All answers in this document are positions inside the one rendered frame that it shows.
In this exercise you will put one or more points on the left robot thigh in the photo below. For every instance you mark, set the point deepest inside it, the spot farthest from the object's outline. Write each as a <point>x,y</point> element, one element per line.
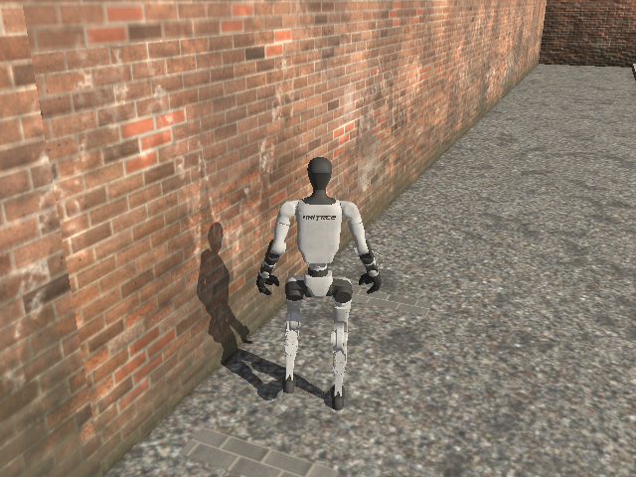
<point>294,292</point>

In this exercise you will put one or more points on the robot head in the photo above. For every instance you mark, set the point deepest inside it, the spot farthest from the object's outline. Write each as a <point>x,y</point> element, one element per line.
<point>319,173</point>

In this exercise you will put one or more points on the robot left upper arm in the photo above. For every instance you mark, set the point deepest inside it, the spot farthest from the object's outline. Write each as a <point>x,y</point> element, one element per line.
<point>287,210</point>

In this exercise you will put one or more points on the robot right forearm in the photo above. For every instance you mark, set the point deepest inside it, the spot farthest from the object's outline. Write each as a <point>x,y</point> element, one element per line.
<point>369,262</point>

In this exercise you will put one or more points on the robot right upper arm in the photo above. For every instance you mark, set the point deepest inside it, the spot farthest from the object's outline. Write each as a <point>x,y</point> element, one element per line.
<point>350,210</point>

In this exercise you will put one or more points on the left robot hand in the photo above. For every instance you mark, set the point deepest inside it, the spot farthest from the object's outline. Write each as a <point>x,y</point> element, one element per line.
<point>260,283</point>

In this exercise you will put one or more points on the robot left forearm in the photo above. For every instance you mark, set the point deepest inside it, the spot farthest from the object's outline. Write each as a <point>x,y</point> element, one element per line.
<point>269,262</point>

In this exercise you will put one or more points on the right robot hand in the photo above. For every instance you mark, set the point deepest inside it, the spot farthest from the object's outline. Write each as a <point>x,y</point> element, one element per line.
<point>368,279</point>

